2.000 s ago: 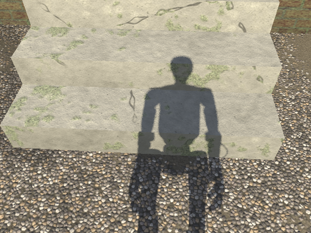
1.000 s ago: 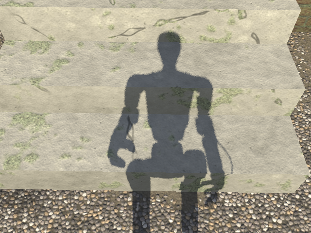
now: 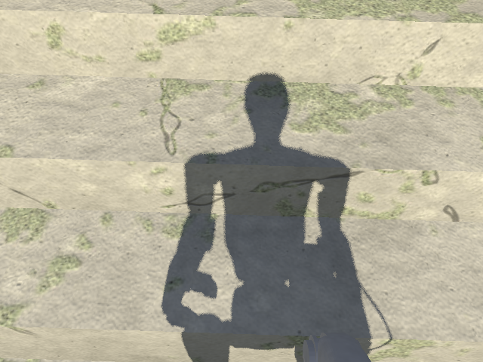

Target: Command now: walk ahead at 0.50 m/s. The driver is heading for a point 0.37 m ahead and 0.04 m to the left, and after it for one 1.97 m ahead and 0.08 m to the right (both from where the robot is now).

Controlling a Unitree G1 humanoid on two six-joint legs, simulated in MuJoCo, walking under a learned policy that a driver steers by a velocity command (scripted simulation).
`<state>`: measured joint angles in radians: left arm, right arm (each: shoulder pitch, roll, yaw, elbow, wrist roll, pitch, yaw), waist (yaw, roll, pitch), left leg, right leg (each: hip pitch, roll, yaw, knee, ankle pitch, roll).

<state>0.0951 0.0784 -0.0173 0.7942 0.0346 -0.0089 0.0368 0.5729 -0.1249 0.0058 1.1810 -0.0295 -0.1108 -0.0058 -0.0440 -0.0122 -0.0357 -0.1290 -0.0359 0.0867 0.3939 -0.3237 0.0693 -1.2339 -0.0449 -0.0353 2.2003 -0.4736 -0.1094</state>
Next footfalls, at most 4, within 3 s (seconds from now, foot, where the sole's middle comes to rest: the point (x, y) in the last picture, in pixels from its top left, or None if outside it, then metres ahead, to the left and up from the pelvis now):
0.16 right None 0.27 -0.13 -0.60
0.72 left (208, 288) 0.55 0.07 -0.42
1.30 right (292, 279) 0.56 -0.11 -0.42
2.74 left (122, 122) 0.89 0.27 -0.24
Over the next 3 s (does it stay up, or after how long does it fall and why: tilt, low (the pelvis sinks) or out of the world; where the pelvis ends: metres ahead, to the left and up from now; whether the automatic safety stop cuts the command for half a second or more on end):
stays up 0.84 0.17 0.50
